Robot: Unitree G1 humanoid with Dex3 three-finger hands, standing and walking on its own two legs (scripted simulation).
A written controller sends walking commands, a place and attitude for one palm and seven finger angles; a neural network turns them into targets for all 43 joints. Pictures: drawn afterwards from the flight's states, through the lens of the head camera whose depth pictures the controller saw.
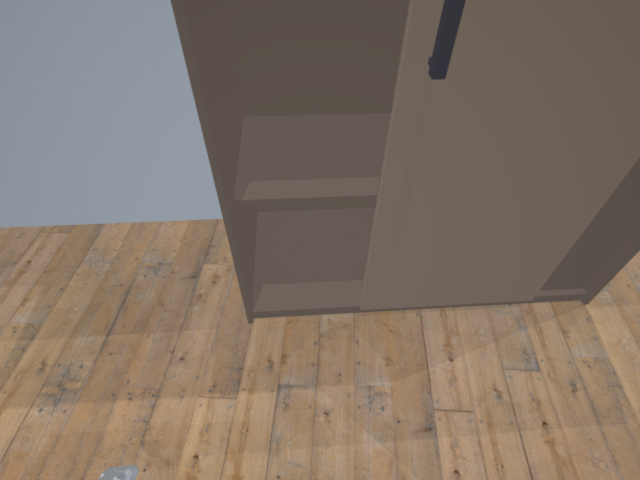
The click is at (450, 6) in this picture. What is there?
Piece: wardrobe's sliding door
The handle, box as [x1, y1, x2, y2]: [428, 0, 465, 78]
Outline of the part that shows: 465,0 444,0 432,56 429,57 428,61 430,66 428,73 431,78 445,77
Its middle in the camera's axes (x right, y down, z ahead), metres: +0.21 -0.37 +0.66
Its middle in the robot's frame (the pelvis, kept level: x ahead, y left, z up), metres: +0.78 -0.16 +0.24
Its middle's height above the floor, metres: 1.01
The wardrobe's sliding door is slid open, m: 0.39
